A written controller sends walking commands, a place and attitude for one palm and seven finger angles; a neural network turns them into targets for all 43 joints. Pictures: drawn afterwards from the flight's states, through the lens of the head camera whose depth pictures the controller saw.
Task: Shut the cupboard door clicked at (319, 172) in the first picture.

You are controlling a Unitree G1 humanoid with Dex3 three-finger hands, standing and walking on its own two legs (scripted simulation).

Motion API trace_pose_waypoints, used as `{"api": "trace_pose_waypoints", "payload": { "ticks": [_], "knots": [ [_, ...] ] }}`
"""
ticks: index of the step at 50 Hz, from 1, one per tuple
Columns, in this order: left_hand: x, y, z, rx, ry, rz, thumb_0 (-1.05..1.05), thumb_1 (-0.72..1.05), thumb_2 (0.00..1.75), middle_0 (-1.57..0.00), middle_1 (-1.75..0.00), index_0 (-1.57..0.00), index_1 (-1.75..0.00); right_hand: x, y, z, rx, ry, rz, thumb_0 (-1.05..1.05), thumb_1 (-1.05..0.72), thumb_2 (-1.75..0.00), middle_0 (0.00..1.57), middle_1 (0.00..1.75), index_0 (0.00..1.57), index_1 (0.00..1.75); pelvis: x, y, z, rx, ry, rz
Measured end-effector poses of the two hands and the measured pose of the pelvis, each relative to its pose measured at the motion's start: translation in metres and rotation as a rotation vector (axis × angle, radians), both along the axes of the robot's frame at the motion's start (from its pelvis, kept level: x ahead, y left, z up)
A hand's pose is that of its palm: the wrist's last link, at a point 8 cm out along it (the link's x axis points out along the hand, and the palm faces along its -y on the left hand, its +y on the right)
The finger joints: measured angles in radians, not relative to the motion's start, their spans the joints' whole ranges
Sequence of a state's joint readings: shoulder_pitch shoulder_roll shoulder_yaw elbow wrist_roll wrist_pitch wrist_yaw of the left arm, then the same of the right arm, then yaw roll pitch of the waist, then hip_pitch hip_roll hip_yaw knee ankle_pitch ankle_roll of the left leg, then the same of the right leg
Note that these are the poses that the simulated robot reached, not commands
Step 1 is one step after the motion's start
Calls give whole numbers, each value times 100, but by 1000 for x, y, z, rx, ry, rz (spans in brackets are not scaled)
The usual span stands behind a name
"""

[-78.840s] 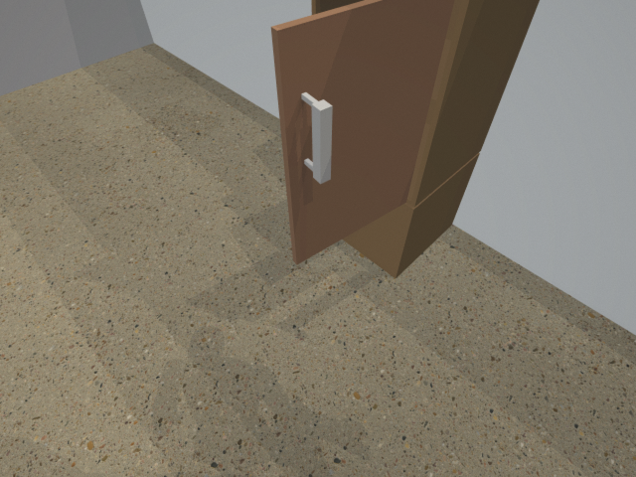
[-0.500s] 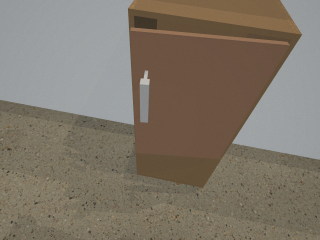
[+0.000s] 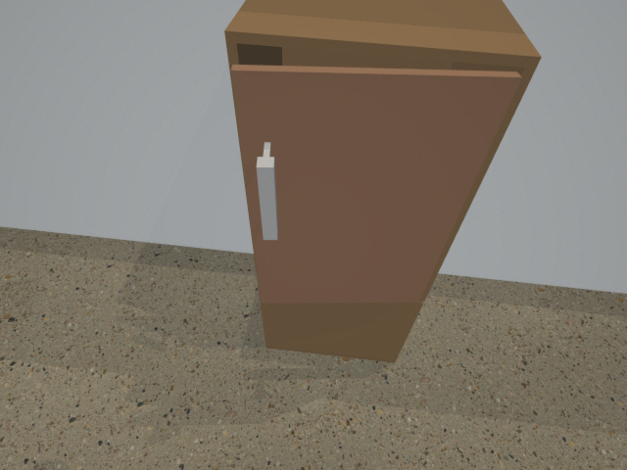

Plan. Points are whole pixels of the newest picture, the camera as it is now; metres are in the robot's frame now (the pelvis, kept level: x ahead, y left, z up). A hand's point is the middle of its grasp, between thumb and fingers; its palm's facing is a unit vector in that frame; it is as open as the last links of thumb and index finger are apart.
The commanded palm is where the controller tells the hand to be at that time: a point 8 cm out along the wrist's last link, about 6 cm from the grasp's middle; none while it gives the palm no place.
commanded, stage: look again from close up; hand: left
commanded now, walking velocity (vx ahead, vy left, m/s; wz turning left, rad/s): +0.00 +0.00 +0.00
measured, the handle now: (269, 192) +0.52 +0.11 +0.05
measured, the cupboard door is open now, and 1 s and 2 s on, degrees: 8 8 8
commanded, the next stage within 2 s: shuffle to correct the standing spot in 0.60 s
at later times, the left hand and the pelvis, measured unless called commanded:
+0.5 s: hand out of the picture +0.02 +0.21 -0.17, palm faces +0.04 -0.97 -0.26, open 7.4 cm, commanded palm none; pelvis -0.03 +0.01 -0.01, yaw +1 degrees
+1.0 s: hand out of the picture -0.09 +0.17 -0.18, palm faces +0.02 -0.98 -0.18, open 7.4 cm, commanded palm none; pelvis -0.05 +0.00 -0.01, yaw -1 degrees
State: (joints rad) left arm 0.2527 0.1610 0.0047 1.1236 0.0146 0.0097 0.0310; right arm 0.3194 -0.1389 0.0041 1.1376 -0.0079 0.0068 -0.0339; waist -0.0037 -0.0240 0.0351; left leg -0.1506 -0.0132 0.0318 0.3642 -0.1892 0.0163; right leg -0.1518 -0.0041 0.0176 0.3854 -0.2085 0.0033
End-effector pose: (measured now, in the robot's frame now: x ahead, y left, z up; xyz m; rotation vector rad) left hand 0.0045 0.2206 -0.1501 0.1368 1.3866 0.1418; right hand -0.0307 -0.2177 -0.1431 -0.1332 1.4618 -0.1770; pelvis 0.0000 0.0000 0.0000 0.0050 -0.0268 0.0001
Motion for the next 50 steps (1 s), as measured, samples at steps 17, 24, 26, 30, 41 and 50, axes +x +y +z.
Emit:
{"api": "trace_pose_waypoints", "payload": {
  "ticks": [17, 24, 26, 30, 41, 50],
  "knots": [
    [3, 29, 6, 87, -139, -13, 0, 90, 90, -20, -30, -20, -30, 63, -22, -3, -43, -266, 65, 1, -91, -90, 20, 30, 20, 30, -11, 4, -11, -7, -25, 20],
    [4, 36, 9, 86, -197, -24, 0, 90, 90, -20, -30, -20, -30, 83, -26, 10, -65, -346, 109, 1, -91, -90, 20, 30, 20, 30, -25, 6, -10, -9, -38, 19],
    [0, 36, 9, 81, -196, -26, 0, 90, 90, -20, -30, -20, -30, 81, -26, 13, -69, -346, 117, 1, -91, -90, 20, 30, 20, 30, -29, 7, -9, -10, -38, 19],
    [-12, 37, 7, 69, -173, -29, 0, 90, 90, -20, -30, -20, -30, 69, -24, 14, -73, -319, 123, 1, -91, -90, 20, 30, 20, 30, -37, 10, -8, -11, -35, 22],
    [-63, 33, -2, 33, -41, -3, 0, 90, 90, -20, -30, -20, -30, 9, -10, 5, -50, -159, 81, 1, -91, -90, 20, 30, 20, 30, -47, 16, -6, -16, -23, 27],
    [-101, 4, 1, -3, 98, 19, 0, 91, 90, -19, -30, -20, -30, -20, -19, -5, -35, -96, -7, 1, -91, -90, 20, 30, 20, 30, -46, -2, -7, -8, -2, -21]
  ]
}}
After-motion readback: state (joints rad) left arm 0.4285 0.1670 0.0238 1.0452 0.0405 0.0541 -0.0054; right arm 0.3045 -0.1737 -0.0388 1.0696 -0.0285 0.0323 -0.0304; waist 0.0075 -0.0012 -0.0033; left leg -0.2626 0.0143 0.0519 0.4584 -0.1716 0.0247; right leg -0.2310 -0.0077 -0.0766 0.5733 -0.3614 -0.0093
